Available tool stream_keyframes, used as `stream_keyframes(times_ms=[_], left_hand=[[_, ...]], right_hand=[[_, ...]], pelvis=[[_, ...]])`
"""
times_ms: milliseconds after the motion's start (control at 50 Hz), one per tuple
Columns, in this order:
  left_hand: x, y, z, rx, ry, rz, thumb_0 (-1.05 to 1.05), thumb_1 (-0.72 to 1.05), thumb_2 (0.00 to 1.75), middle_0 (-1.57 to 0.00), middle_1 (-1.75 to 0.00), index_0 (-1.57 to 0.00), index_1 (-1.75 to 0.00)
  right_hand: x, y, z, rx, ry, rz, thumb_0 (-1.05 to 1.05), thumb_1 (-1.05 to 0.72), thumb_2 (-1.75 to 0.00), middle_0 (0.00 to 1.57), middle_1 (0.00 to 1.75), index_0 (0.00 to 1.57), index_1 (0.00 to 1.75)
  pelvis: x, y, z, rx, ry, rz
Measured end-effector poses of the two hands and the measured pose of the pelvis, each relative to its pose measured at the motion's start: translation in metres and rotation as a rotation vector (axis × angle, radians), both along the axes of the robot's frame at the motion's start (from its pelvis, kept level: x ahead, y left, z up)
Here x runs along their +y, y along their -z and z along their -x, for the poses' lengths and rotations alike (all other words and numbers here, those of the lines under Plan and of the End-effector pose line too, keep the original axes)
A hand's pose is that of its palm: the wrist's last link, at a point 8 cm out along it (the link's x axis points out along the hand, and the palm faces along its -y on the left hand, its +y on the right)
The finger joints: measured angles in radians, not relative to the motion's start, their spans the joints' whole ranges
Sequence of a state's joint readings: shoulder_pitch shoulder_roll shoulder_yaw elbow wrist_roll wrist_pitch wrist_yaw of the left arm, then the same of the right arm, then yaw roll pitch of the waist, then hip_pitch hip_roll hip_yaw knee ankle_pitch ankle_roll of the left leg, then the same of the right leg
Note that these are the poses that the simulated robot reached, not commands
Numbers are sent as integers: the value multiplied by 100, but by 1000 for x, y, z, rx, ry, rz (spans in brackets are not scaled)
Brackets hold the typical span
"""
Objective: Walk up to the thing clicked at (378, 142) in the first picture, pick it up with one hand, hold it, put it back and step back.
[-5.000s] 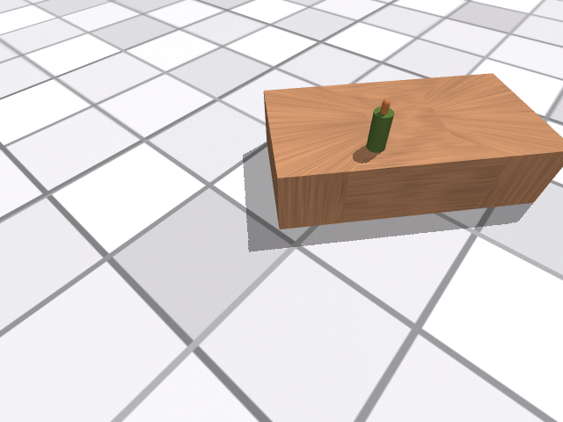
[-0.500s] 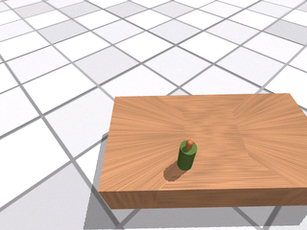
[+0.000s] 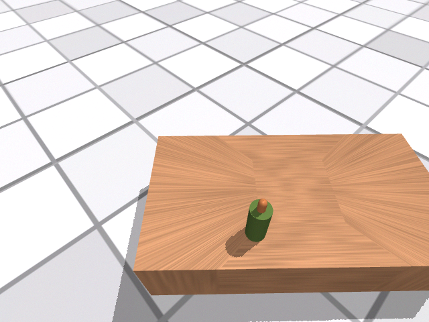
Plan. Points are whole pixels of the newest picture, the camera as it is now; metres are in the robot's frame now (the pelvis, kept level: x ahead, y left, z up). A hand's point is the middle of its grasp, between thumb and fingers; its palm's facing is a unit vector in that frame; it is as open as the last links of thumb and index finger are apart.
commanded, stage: stand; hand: right
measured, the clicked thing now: (259, 217) +0.49 -0.12 -0.34
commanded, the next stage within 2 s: go down in 1.98 s
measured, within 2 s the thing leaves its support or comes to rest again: neither
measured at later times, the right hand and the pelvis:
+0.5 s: hand out of the picture +0.08 -0.26 -0.15, palm faces -0.01 +0.94 -0.34, open 7.4 cm; pelvis +0.00 -0.01 +0.00, yaw +1 degrees
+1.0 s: hand out of the picture +0.08 -0.27 -0.15, palm faces -0.02 +0.94 -0.34, open 7.4 cm; pelvis +0.00 -0.01 +0.00, yaw +1 degrees
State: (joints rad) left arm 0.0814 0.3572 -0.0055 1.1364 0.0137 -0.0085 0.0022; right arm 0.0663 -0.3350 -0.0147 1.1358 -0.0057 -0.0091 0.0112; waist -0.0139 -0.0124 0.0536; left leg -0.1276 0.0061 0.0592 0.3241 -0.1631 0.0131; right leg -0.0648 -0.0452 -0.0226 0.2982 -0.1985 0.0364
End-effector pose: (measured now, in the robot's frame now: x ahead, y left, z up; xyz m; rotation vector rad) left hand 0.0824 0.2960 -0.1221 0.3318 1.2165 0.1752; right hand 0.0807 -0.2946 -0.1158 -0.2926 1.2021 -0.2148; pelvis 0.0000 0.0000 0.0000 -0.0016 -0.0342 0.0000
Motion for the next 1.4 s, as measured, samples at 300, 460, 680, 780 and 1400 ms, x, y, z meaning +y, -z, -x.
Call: stream_keyframes(times_ms=[300, 460, 680, 780, 1400], left_hand=[[-7, 1, 15, 28, -18, 6, 0, 90, 90, -20, -30, -20, -30], [-7, -2, 17, 22, -27, -4, 0, 90, 90, -20, -30, -20, -30], [-10, -3, 16, 15, -26, -4, 0, 90, 90, -20, -30, -20, -30], [-11, -2, 17, 19, -28, -3, 0, 90, 90, -20, -30, -20, -30], [-10, -1, 18, 24, -23, -1, 0, 90, 90, -20, -30, -20, -30]], right_hand=[[-9, -1, 1, 9, -10, 9, 1, -91, -90, 20, 30, 20, 30], [-11, 1, 5, 18, -13, 6, 1, -91, -90, 20, 30, 20, 30], [-14, 3, 9, 25, -15, 3, 1, -91, -90, 20, 30, 20, 30], [-15, 3, 11, 34, -16, 3, 1, -91, -90, 20, 30, 20, 30], [-14, 1, 9, 32, -20, 10, 1, -91, -90, 20, 30, 20, 30]], pelvis=[[-7, -1, 0, 0, -6, 2], [-10, -1, 0, -4, -8, 2], [-13, -1, 2, -5, -11, 2], [-14, -1, 1, -4, -12, 2], [-13, -1, -1, 0, -8, 3]])
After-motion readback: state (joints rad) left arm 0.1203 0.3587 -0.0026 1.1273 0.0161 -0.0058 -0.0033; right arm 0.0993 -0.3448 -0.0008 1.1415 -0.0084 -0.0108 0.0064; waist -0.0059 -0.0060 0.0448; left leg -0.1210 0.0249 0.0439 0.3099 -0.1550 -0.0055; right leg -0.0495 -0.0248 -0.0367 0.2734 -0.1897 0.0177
